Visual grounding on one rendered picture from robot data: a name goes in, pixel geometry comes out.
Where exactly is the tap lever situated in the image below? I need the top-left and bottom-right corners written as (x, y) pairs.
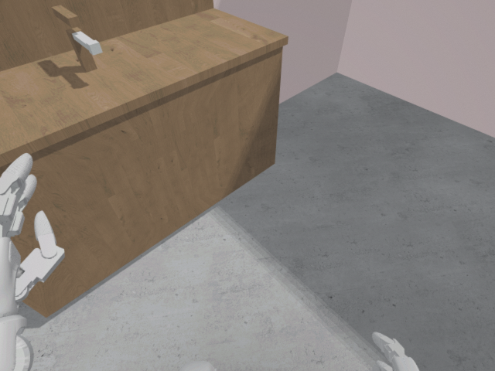
top-left (72, 31), bottom-right (102, 55)

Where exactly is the left robot hand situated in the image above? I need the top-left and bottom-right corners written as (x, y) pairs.
top-left (0, 153), bottom-right (65, 318)

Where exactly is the right robot hand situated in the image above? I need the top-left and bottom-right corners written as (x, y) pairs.
top-left (372, 332), bottom-right (419, 371)

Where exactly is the robot left forearm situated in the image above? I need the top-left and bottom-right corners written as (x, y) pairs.
top-left (0, 315), bottom-right (34, 371)

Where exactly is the counter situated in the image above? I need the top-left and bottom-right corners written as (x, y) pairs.
top-left (0, 0), bottom-right (288, 318)

